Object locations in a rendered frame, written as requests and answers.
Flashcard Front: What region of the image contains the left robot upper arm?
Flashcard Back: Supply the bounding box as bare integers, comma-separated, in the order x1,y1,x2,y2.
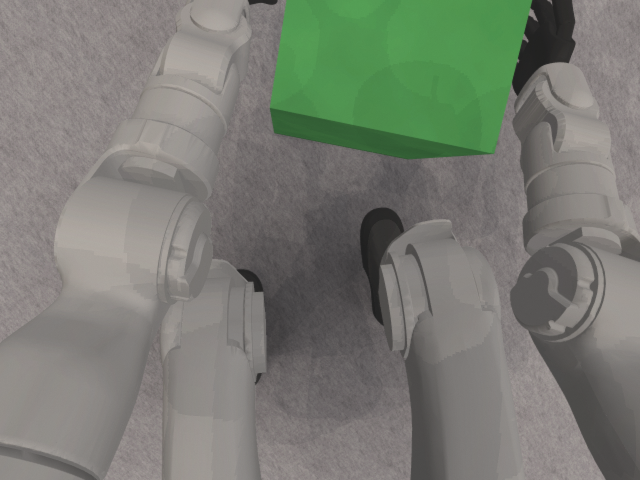
0,176,213,480

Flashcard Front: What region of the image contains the robot left forearm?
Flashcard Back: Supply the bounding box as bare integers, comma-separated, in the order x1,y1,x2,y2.
54,0,252,274

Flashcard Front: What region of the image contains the robot right forearm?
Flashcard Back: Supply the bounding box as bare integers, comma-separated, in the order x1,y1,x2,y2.
512,62,640,262

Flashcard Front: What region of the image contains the robot right foot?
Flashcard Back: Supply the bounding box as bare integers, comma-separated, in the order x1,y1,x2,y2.
360,208,404,326

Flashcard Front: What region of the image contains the carton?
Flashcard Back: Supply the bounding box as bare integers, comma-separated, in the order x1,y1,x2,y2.
270,0,532,159

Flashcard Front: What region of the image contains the left robot thigh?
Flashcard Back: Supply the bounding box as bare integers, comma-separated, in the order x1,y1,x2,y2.
162,277,267,480

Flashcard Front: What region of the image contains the right robot upper arm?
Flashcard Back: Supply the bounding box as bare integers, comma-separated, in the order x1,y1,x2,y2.
510,241,640,480

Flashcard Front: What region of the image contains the robot right hand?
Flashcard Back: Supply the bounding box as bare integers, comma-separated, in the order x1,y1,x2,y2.
512,0,576,96

